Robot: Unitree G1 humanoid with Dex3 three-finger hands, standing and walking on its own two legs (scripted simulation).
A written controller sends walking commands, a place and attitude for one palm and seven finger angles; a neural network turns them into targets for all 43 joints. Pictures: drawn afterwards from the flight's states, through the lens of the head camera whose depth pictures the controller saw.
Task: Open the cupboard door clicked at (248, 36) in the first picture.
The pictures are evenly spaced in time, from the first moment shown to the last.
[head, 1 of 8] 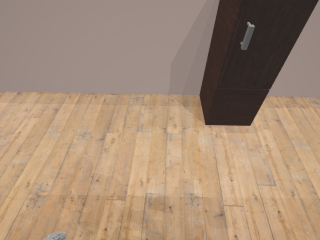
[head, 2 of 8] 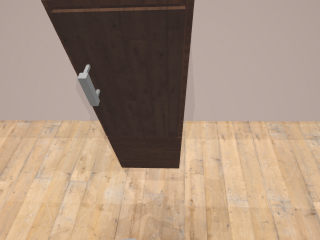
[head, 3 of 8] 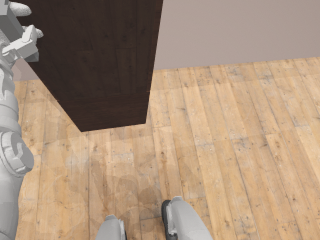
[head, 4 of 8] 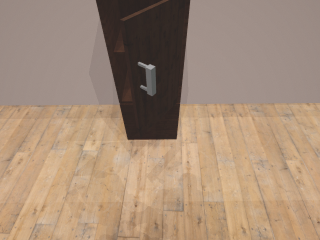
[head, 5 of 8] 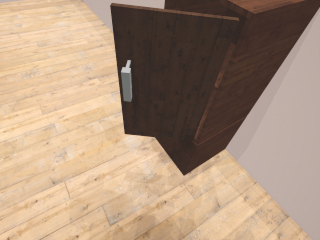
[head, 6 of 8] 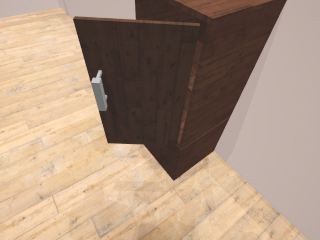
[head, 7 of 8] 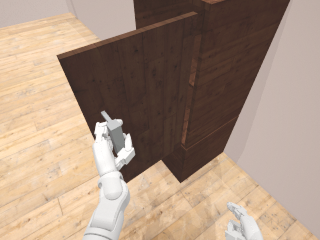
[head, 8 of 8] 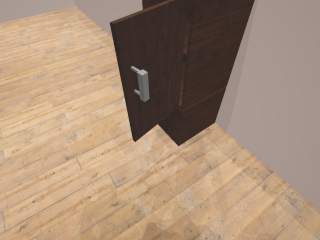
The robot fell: no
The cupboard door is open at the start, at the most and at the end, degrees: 0 101 100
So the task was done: yes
